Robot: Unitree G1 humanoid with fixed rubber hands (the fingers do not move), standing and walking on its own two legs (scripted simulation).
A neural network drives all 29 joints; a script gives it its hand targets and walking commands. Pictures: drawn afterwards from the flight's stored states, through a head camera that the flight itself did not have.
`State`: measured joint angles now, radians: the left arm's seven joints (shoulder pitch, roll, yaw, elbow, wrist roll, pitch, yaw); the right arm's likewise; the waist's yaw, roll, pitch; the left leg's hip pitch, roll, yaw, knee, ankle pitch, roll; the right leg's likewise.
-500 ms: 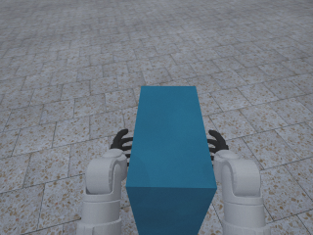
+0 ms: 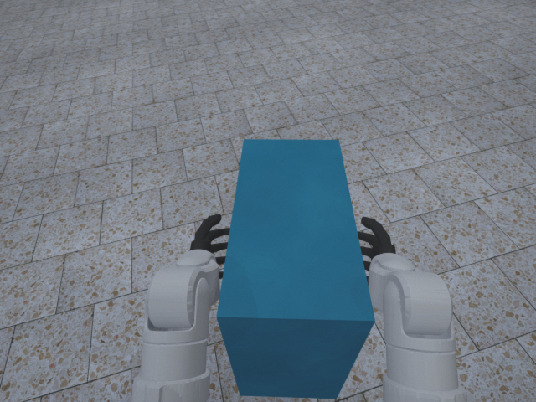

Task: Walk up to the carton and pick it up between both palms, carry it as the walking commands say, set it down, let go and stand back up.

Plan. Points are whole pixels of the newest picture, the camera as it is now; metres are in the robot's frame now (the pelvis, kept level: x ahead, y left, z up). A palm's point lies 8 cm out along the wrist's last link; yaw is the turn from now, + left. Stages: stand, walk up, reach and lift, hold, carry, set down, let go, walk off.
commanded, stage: carry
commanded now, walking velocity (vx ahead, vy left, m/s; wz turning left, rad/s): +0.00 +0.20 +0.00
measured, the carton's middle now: (289, 267) +0.34 -0.01 +0.02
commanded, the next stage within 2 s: none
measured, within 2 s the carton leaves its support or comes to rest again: neither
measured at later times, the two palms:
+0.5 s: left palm (95, 327) +0.22 +0.23 +0.08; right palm (293, 326) +0.22 -0.01 +0.08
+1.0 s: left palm out of the picture +0.13 +0.35 +0.09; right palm out of the picture +0.13 +0.11 +0.08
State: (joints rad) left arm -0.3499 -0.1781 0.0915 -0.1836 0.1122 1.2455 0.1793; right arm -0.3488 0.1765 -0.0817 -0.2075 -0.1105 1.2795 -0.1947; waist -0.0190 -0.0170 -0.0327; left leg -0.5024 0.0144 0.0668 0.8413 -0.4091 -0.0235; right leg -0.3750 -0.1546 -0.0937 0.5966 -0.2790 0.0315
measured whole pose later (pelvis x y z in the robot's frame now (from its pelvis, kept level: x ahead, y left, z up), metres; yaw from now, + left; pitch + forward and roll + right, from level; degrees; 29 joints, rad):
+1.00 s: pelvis -0.16 +0.23 +0.00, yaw -1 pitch +3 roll +1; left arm -0.33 -0.17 0.08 -0.14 0.10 1.25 0.19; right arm -0.33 0.17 -0.07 -0.17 -0.12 1.28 -0.18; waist 0.01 0.01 -0.06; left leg -0.54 -0.01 0.08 0.95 -0.39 0.00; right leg -0.34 -0.10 -0.12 0.58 -0.28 0.00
